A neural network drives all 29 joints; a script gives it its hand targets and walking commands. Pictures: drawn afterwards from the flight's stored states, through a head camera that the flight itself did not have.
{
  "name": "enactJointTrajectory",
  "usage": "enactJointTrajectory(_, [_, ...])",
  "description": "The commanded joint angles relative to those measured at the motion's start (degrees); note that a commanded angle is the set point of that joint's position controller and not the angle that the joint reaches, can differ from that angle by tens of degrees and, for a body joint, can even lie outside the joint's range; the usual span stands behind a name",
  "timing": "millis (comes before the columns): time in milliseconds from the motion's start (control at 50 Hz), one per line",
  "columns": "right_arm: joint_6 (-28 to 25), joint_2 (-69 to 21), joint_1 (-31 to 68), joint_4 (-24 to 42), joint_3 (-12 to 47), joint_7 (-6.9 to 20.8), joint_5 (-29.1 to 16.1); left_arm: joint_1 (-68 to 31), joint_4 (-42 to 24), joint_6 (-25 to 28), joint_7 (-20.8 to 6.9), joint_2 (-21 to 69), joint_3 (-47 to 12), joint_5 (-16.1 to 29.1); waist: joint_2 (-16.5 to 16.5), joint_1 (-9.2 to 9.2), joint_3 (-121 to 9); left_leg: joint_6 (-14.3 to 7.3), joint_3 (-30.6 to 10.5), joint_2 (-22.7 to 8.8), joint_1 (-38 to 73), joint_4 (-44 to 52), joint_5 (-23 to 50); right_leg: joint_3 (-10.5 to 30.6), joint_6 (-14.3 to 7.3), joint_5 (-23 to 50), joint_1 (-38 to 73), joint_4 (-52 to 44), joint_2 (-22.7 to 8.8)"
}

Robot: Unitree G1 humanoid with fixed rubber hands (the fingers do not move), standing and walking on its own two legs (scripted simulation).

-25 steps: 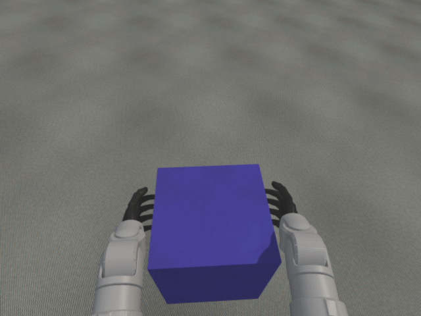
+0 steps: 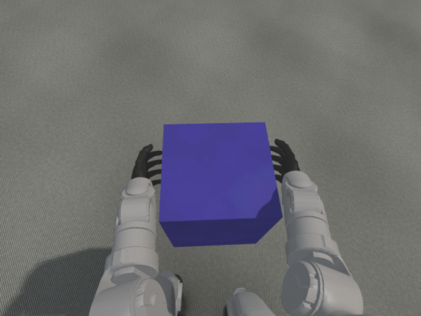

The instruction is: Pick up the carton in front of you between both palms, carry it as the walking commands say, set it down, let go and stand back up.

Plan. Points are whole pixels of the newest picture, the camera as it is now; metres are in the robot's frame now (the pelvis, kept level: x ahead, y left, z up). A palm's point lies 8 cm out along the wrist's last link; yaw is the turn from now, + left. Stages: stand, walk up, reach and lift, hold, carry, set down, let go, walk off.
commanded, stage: set down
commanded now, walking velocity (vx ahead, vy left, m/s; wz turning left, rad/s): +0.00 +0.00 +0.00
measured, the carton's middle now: (214, 190) +0.37 +0.00 -0.09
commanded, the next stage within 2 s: none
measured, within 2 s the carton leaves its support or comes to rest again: neither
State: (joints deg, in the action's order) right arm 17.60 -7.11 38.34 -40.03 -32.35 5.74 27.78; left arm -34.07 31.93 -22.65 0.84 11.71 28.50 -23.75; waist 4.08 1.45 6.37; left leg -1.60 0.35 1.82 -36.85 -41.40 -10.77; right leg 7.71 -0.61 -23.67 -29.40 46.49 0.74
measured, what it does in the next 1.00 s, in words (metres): lowers itself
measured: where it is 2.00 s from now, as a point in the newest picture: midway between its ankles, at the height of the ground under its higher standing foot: outside the picture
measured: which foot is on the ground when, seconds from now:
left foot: down 0.00-1.00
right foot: down 0.00-1.00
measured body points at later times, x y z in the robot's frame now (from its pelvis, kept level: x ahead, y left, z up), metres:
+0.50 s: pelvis -0.02 -0.05 -0.13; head +0.21 -0.01 +0.25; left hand +0.41 +0.17 -0.22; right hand +0.45 -0.14 -0.20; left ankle +0.10 +0.10 -0.70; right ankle +0.01 -0.16 -0.70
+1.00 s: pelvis -0.04 -0.02 -0.25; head +0.27 +0.03 +0.07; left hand +0.45 +0.19 -0.38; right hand +0.48 -0.11 -0.36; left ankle +0.10 +0.10 -0.70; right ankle +0.01 -0.16 -0.70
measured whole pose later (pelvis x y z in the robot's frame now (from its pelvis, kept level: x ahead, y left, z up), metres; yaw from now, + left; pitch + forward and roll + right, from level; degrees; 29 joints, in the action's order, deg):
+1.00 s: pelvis -0.04 -0.02 -0.25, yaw -5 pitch +49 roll -7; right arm 13.4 -1.4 62.8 -40.0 -23.3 -7.6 6.9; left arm -59.8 37.1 -17.1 0.7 -5.5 23.7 -11.0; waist 4.6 4.4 -5.5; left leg 1.4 -5.9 0.5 -125.1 -96.8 -20.4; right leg 1.6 4.0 -37.3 -114.3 102.4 7.3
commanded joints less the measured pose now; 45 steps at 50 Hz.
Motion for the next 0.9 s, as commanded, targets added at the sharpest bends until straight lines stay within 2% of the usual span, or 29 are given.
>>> enactJointTrajectory(0, [-9.58,-37.65,25.25,-2.74,23.15,5.66,-10.11,-27.52,2.48,10.87,-5.96,36.39,-25.14,7.42,-4.93,0.2,-34.14,2.61,-5.95,3.39,24.43,-6.71,7.18,-4.83,-0.69,4.45,-32.8,0.72,8.07])
enactJointTrajectory(40, [-12.06,-42.04,26.81,-0.55,29.03,5.39,-13.25,-29.78,1.76,13.36,-6.7,40.22,-30.38,10.22,-3.73,-0.33,-44.03,2.4,-5.2,3.77,24.62,-11.59,15.21,-5.03,-0.11,7.27,-35.88,3.05,8.7])
enactJointTrajectory(60, [-12.51,-42.91,30.21,2.16,32.25,5.19,-15.45,-30.81,0.95,14.18,-6.99,41.04,-32.16,10.96,-3.89,0.69,-49.22,2.02,-4.73,3.91,22.96,-14.32,19.36,-5.21,0.39,9.01,-37.89,4.93,8.78])
enactJointTrajectory(80, [-12.64,-44.1,29.37,2.11,34.13,4.84,-16.38,-30.29,2.84,13.91,-7.22,42.28,-33.94,11.68,-4.67,-0.37,-53.75,1.85,-5.07,3.89,24.18,-16.09,22.12,-5.4,0.72,9.42,-39.55,5.9,9.17])
enactJointTrajectory(120, [-12.22,-47.19,30.4,4.37,39.96,4.2,-19.62,-32.27,-1.83,14.54,-7.7,42.99,-39.02,13.92,-4.73,1.41,-62.67,2.12,-3.67,4.27,22.77,-19.86,22.87,-5.86,1.17,9.72,-41.56,8.91,9.39])
enactJointTrajectory(140, [-12.25,-48.4,31.62,7.22,42.36,3.67,-20.66,-34.5,-3.67,14.73,-7.69,42.86,-41.9,15.22,-4.12,0.21,-67.23,2.07,-3.36,4.45,21.9,-21.74,23.07,-6.16,1.57,10.64,-41.66,10.48,9.39])
enactJointTrajectory(160, [-11.54,-49.64,32.84,7.74,44.19,3.01,-21.89,-35.33,-3.51,14.44,-8.16,41.56,-41.22,15.68,-2.84,2.31,-68.14,1.81,-2.28,4.68,18.33,-23.09,22.33,-6.09,2.03,10.29,-42.17,11.67,9.51])
enactJointTrajectory(180, [-11.05,-50.12,32.55,7.85,43.78,2.52,-21.75,-36.2,-4.04,14.0,-8.53,42.09,-42.37,16.07,-3.22,0.45,-69.69,1.95,-1.34,5.2,15.61,-24.34,21.51,-6.55,2.54,10.85,-42.12,13.23,9.62])
enactJointTrajectory(220, [-9.92,-52.56,34.83,10.69,46.0,1.89,-23.8,-36.6,-4.52,12.9,-10.13,42.28,-42.54,16.92,-2.85,3.49,-71.15,2.07,0.42,5.7,7.91,-26.13,18.92,-6.26,3.12,10.83,-40.83,14.98,9.75])
enactJointTrajectory(240, [-8.91,-53.24,34.86,9.35,45.43,1.76,-23.74,-37.13,-4.6,12.22,-10.75,41.55,-42.86,17.69,-2.22,2.08,-70.49,1.83,0.06,5.57,5.72,-26.75,16.49,-6.83,3.58,9.64,-41.55,16.39,9.83])
enactJointTrajectory(260, [-7.8,-53.96,34.91,8.12,44.83,1.68,-23.66,-36.27,-3.17,11.21,-11.65,40.48,-41.29,16.62,-2.08,4.13,-67.93,1.71,0.75,5.78,2.1,-27.02,14.64,-6.47,3.64,7.69,-43.41,16.33,9.92])
enactJointTrajectory(280, [-6.76,-53.47,34.62,6.62,43.5,1.7,-22.55,-37.3,-1.61,10.33,-12.37,39.65,-38.93,16.28,-0.99,2.98,-65.32,1.53,1.34,5.78,-1.65,-27.71,10.49,-6.8,4.04,4.74,-45.42,17.0,10.02])
enactJointTrajectory(320, [-5.07,-54.4,35.67,3.79,41.01,1.61,-21.43,-39.16,1.19,8.74,-13.96,38.09,-35.95,15.47,-0.2,3.68,-61.52,1.36,1.5,5.71,-8.97,-28.64,4.49,-6.65,3.81,0.5,-47.12,17.53,10.35])
enactJointTrajectory(340, [-4.53,-54.42,36.29,3.3,40.54,1.69,-21.11,-39.42,2.85,8.12,-14.55,39.48,-34.94,15.08,-1.79,3.79,-60.66,1.51,2.41,5.63,-11.22,-29.19,3.23,-6.75,3.93,0.09,-48.18,18.0,10.41])
enactJointTrajectory(360, [-3.82,-54.77,37.31,2.01,39.59,1.94,-20.8,-40.36,3.18,7.85,-15.36,38.22,-32.83,14.35,-0.54,5.66,-58.92,1.27,2.73,5.66,-14.84,-30.03,3.34,-6.2,3.84,0.32,-49.02,18.14,10.33])
enactJointTrajectory(400, [-3.58,-54.65,37.99,1.81,38.34,2.12,-20.61,-40.03,4.77,7.09,-16.07,38.68,-32.13,14.07,-1.07,4.74,-61.9,1.37,2.7,5.72,-15.2,-31.9,5.54,-6.77,4.43,2.92,-50.22,20.52,10.53])
enactJointTrajectory(440, [-4.19,-54.42,41.58,3.04,39.21,1.58,-21.28,-41.31,5.76,7.44,-16.46,38.2,-30.23,13.48,-0.31,6.07,-63.03,1.11,2.34,5.65,-17.47,-33.74,8.12,-7.0,4.66,5.04,-52.62,22.38,10.6])
enactJointTrajectory(460, [-4.09,-54.04,41.21,0.78,37.63,1.37,-20.98,-42.63,5.71,7.57,-16.61,36.84,-30.61,13.78,-1.14,5.46,-62.47,1.34,2.64,5.39,-20.02,-34.19,7.39,-6.94,4.14,5.12,-52.64,22.93,10.92])
enactJointTrajectory(480, [-4.28,-53.63,41.38,0.39,37.31,1.09,-20.88,-43.92,5.32,8.0,-16.59,36.18,-29.87,13.73,-1.41,6.72,-61.82,1.27,2.94,5.66,-22.05,-35.36,8.85,-6.13,4.05,5.88,-54.03,23.53,10.59])
enactJointTrajectory(500, [-4.44,-52.23,40.76,-0.4,36.38,0.76,-19.77,-44.03,5.78,7.84,-16.59,36.58,-29.64,13.96,-0.06,3.74,-62.05,1.51,2.45,5.43,-21.47,-36.36,8.62,-7.52,4.45,6.09,-55.1,24.18,10.95])
enactJointTrajectory(520, [-4.92,-52.67,41.35,0.11,36.39,0.32,-20.67,-44.35,6.35,7.95,-16.5,35.97,-29.19,13.93,-1.77,5.83,-63.3,1.61,2.8,5.59,-21.31,-36.49,8.76,-7.54,4.19,5.41,-56.69,25.38,11.4])
enactJointTrajectory(540, [-5.28,-51.55,43.01,0.54,37.09,0.01,-20.92,-44.85,7.24,8.01,-16.4,36.24,-29.49,14.72,-2.08,4.38,-63.87,1.97,2.6,5.25,-22.75,-37.76,9.08,-7.5,4.12,6.33,-56.69,26.3,11.18])
enactJointTrajectory(560, [-5.47,-50.3,43.68,0.35,36.37,-0.01,-21.17,-45.88,5.82,8.16,-16.41,35.42,-29.85,14.85,-2.47,5.8,-64.67,2.06,2.81,5.35,-24.5,-38.52,9.4,-7.53,3.81,6.34,-57.36,27.33,11.13])
enactJointTrajectory(600, [-5.49,-50.85,44.1,-1.22,35.15,-0.41,-20.13,-47.63,6.1,8.34,-16.06,34.54,-29.36,14.69,-1.4,4.99,-65.67,2.17,2.62,5.41,-24.62,-39.76,9.03,-8.84,3.95,5.03,-61.21,29.54,11.92])
enactJointTrajectory(620, [-5.88,-49.76,45.65,-0.56,36.19,-0.56,-21.51,-48.15,5.67,8.49,-15.67,33.44,-29.96,14.61,-3.5,6.4,-67.23,2.42,2.78,5.1,-25.44,-41.04,9.45,-8.35,3.89,5.2,-61.86,30.58,11.99])
enactJointTrajectory(640, [-6.1,-49.72,46.68,1.41,38.05,-0.89,-22.09,-47.64,6.03,8.44,-15.32,33.76,-30.73,15.67,-2.33,5.95,-69.23,2.64,2.47,5.26,-24.96,-41.97,11.25,-9.04,4.45,6.55,-62.23,32.04,12.08])
enactJointTrajectory(680, [-6.75,-47.42,49.54,2.83,38.31,-1.03,-23.19,-49.54,4.49,8.64,-14.58,34.16,-32.04,16.93,-4.04,5.39,-72.97,3.54,2.42,5.29,-24.28,-43.95,11.82,-10.07,4.2,6.08,-64.31,34.73,12.43])
enactJointTrajectory(720, [-6.55,-47.82,50.55,2.07,39.33,-1.4,-23.88,-50.63,4.82,8.73,-14.08,33.63,-31.83,17.4,-2.97,6.4,-74.16,3.39,2.14,5.2,-24.84,-45.46,12.29,-10.52,4.16,5.91,-66.73,36.77,12.69])
enactJointTrajectory(880, [-5.81,-43.28,58.74,3.47,38.64,-1.13,-25.79,-58.78,1.21,7.33,-11.8,32.46,-34.9,19.7,-6.26,5.72,-80.89,4.7,0.71,4.47,-20.37,-51.05,8.73,-12.87,4.01,-0.63,-77.97,44.78,13.05])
